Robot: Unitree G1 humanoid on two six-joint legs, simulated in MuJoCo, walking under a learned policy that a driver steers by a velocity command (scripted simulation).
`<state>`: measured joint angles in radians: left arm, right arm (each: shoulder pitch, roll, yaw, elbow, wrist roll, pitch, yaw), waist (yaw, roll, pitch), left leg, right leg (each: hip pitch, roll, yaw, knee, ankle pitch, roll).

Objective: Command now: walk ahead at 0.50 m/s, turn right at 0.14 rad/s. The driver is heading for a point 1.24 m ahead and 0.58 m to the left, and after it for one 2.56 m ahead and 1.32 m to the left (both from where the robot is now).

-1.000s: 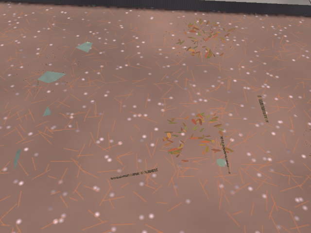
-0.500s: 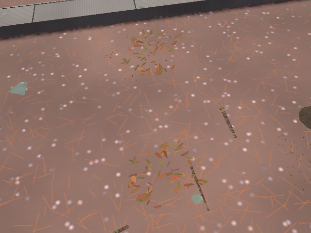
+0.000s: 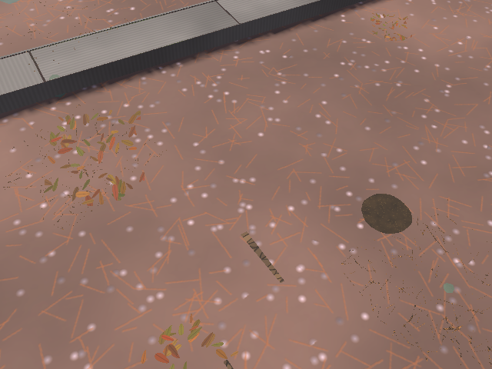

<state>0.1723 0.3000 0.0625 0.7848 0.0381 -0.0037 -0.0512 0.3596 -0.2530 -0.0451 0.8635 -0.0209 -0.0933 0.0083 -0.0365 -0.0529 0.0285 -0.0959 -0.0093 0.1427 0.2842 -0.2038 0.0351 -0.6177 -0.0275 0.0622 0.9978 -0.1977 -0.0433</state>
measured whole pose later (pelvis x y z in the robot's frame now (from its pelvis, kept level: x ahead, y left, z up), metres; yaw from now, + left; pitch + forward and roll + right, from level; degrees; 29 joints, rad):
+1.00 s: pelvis +0.49 +0.09 +0.00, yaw +30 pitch +1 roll +0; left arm 0.14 0.26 0.04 0.75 0.05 -0.02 -0.02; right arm 0.35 -0.27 -0.07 0.85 0.00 -0.03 0.01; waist -0.03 -0.03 0.05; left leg -0.15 -0.14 -0.05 0.33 -0.19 0.13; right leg -0.64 -0.13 0.04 0.98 -0.21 0.05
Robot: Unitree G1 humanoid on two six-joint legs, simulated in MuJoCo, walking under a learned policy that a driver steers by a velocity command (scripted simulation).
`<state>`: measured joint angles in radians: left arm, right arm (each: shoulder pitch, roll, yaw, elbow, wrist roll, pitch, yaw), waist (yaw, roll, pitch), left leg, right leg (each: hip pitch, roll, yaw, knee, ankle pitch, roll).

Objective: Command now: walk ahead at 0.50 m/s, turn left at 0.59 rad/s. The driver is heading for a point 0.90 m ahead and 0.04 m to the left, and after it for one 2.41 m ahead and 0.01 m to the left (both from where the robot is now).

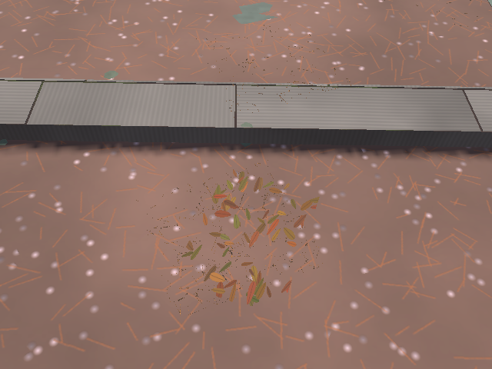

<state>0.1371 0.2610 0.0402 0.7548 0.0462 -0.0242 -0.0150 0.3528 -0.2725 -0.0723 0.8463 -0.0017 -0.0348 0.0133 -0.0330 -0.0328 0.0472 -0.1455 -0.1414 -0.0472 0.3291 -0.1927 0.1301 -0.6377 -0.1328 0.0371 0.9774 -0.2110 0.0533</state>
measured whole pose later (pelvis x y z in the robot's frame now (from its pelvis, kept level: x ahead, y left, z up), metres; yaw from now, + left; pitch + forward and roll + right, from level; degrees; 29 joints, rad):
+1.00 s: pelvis +0.49 +0.06 +0.00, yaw +14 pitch +0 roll -1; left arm 0.22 0.26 0.04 0.88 0.03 -0.02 -0.01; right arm 0.30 -0.23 -0.02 0.89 -0.01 -0.07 0.00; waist 0.00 -0.04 0.06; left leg -0.16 -0.05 0.08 0.32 -0.16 0.09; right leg -0.52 -0.04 0.00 0.96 -0.29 -0.01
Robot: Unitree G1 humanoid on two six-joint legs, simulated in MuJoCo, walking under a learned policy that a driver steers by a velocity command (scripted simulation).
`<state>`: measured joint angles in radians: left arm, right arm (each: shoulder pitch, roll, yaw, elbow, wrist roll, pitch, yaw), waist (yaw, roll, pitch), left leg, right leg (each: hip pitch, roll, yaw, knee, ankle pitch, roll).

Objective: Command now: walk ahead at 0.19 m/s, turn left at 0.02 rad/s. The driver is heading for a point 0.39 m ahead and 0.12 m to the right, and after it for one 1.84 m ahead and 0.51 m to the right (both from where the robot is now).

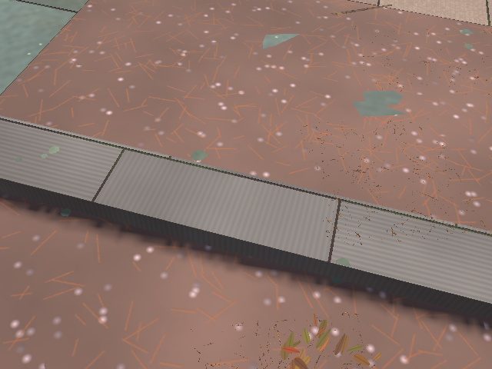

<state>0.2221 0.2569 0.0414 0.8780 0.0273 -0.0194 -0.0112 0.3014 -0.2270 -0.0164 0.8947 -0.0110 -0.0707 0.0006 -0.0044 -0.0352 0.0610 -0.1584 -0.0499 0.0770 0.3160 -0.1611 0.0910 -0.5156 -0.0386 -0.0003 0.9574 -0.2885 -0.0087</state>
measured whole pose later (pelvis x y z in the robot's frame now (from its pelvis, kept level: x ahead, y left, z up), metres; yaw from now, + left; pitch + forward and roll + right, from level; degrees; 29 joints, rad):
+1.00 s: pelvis +0.11 -0.03 -0.01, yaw +0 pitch -2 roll +0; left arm 0.30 0.16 0.02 1.12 0.03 0.00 0.00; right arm 0.43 -0.17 -0.01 1.18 -0.02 -0.02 -0.04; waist -0.02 0.02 -0.01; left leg 0.02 -0.03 0.05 0.37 -0.37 0.05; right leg -0.32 0.01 -0.07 0.71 -0.38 -0.07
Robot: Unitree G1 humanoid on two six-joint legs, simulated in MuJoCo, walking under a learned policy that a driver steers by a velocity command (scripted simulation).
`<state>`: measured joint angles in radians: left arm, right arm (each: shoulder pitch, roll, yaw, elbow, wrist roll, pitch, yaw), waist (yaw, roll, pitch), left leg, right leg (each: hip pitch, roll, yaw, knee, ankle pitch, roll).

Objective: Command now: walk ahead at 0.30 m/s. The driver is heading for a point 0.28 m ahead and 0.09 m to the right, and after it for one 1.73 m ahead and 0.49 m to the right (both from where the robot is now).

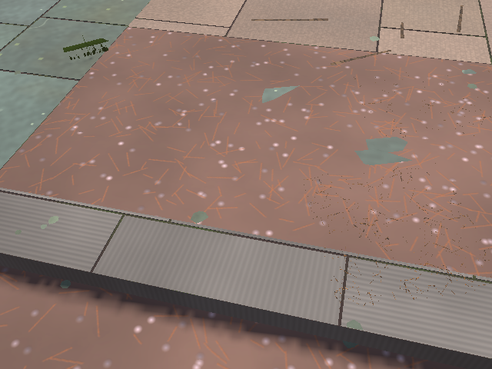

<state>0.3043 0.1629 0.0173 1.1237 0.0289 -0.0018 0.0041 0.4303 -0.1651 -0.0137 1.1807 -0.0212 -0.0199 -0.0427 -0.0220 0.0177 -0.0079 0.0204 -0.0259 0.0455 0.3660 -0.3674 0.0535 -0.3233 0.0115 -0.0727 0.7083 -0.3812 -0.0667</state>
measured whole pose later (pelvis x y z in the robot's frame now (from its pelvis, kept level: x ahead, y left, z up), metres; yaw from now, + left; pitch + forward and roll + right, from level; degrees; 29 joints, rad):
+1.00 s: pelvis +0.49 -0.02 +0.01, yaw +0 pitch +1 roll +1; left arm 0.15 0.19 0.05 0.95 0.04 -0.02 -0.01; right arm 0.48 -0.16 -0.04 1.11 -0.02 -0.10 0.00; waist -0.03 -0.04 0.00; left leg -0.06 -0.09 0.10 0.27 -0.22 0.10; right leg -0.84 -0.12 -0.02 1.49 -0.29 -0.04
